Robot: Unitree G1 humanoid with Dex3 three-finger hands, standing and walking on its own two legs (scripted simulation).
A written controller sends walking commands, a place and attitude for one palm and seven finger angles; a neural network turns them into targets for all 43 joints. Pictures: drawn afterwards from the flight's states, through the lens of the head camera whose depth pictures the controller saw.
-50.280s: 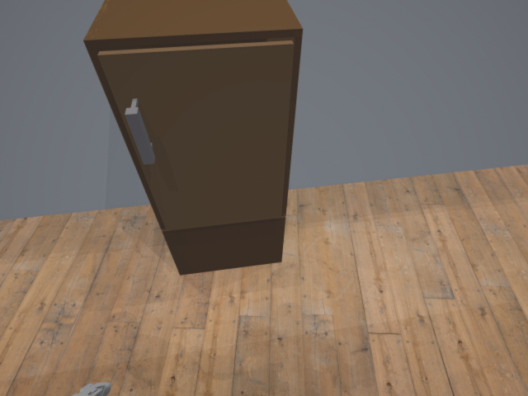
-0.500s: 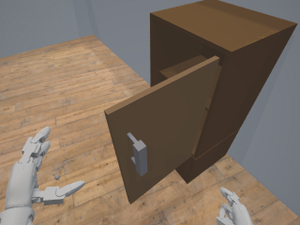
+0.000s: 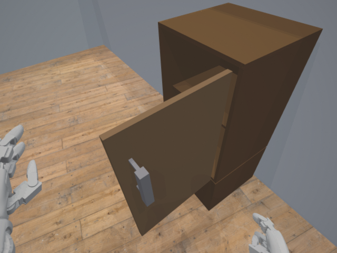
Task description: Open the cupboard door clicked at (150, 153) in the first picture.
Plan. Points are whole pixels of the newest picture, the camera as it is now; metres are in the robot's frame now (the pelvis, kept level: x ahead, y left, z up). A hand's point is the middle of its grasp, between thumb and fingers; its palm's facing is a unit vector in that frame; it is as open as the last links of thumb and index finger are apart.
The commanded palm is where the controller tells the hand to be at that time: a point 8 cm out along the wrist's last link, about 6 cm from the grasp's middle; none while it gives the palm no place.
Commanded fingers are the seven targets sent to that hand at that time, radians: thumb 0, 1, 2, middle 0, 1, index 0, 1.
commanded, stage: draw the hand back to the body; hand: left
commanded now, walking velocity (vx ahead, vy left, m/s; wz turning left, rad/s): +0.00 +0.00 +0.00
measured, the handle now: (140, 182) +0.29 +0.11 +0.01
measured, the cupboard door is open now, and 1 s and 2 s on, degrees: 94 94 94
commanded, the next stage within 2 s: step back with the hand held close in 0.24 s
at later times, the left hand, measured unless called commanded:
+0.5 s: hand (51, 184) +0.19 +0.24 +0.15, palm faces +0.41 -0.78 -0.47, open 7.4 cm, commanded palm +0.13 +0.27 +0.17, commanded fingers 0.00 0.90 0.90 -0.20 -0.30 -0.20 -0.30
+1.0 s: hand out of the picture +0.11 +0.30 +0.15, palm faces +0.36 -0.78 -0.50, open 7.4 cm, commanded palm +0.05 +0.34 +0.17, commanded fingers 0.00 0.90 0.90 -0.20 -0.30 -0.20 -0.30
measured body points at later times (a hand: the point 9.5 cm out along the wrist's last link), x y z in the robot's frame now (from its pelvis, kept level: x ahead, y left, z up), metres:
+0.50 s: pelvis -0.01 -0.03 +0.00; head +0.00 -0.05 +0.45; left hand +0.16 +0.28 +0.18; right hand +0.19 -0.26 -0.09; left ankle +0.02 +0.09 -0.74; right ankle -0.07 -0.09 -0.74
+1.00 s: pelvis -0.09 +0.04 -0.01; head -0.07 +0.05 +0.44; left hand +0.09 +0.34 +0.18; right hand +0.08 -0.21 -0.08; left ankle +0.02 +0.09 -0.74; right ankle -0.09 -0.09 -0.74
